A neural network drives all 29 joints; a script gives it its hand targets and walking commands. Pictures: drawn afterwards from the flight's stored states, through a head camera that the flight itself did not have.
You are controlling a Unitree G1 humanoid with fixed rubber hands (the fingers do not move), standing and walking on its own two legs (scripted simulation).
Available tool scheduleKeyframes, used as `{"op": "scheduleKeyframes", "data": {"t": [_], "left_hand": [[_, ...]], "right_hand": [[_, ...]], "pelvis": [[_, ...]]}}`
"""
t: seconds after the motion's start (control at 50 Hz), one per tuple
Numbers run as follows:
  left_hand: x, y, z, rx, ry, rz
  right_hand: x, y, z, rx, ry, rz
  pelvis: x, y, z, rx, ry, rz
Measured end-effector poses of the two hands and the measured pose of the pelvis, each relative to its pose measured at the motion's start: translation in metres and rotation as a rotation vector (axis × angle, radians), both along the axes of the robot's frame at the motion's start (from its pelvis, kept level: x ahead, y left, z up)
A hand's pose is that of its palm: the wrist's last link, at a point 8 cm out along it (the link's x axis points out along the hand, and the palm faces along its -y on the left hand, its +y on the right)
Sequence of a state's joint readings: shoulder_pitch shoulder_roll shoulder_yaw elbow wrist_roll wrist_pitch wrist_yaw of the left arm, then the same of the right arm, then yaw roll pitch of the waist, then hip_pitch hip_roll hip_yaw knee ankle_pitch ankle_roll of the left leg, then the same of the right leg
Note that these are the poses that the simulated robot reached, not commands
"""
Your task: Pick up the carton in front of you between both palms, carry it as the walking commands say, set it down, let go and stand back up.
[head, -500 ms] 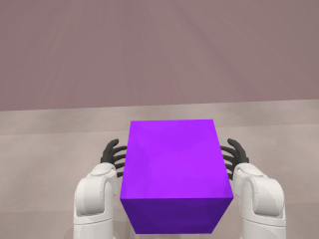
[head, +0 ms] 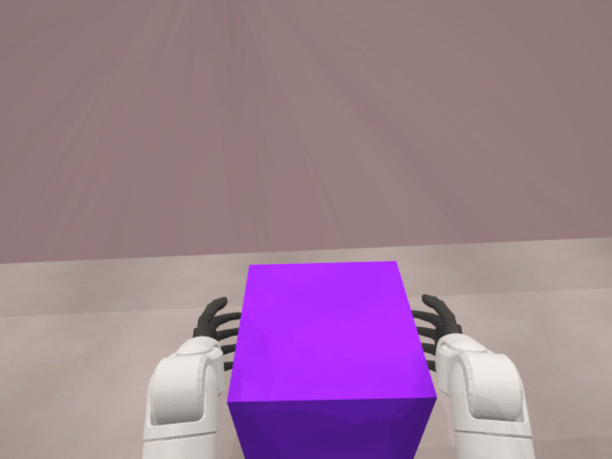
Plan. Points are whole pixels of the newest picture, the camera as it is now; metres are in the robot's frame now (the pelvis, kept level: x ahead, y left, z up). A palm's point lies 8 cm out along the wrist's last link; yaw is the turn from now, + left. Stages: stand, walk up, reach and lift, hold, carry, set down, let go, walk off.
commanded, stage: carry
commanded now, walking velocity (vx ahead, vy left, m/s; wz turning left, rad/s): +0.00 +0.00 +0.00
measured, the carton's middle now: (325, 375) +0.28 +0.00 -0.01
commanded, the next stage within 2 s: hold in 1.64 s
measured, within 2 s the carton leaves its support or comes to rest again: neither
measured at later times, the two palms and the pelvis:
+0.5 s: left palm (213, 369) +0.26 +0.15 +0.04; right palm (440, 368) +0.26 -0.15 +0.04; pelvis -0.02 +0.00 +0.00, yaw +0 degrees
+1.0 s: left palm (215, 382) +0.24 +0.14 +0.04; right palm (451, 383) +0.24 -0.16 +0.04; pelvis -0.04 -0.01 +0.00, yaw +0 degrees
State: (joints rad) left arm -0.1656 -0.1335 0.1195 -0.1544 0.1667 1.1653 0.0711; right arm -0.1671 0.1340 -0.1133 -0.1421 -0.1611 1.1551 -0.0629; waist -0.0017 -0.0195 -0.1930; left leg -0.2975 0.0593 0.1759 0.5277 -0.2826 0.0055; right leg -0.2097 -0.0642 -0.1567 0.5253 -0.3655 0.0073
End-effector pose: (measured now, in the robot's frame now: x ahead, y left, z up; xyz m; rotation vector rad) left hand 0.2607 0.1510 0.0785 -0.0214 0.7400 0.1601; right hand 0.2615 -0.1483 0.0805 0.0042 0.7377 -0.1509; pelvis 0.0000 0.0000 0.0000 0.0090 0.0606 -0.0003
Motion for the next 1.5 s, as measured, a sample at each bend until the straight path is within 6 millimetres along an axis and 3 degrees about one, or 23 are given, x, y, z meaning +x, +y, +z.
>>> {"op": "scheduleKeyframes", "data": {"t": [0.26,0.52,1.0,1.5], "left_hand": [[0.005,0.000,-0.023,0.040,-0.023,-0.036],[0.003,-0.001,-0.040,0.074,-0.042,-0.054],[-0.018,-0.008,-0.036,0.067,-0.071,-0.051],[-0.027,-0.017,-0.036,0.068,-0.072,-0.053]], "right_hand": [[0.002,0.000,-0.025,-0.027,-0.023,0.012],[0.002,0.001,-0.042,-0.057,-0.042,0.044],[-0.021,-0.007,-0.039,-0.050,-0.071,0.033],[-0.030,-0.016,-0.039,-0.051,-0.071,0.031]], "pelvis": [[0.001,0.003,-0.004,-0.004,-0.005,-0.005],[-0.020,0.001,-0.001,-0.005,-0.030,-0.005],[-0.044,-0.005,0.000,-0.007,-0.033,-0.005],[-0.055,-0.014,0.000,-0.007,-0.033,-0.006]]}}
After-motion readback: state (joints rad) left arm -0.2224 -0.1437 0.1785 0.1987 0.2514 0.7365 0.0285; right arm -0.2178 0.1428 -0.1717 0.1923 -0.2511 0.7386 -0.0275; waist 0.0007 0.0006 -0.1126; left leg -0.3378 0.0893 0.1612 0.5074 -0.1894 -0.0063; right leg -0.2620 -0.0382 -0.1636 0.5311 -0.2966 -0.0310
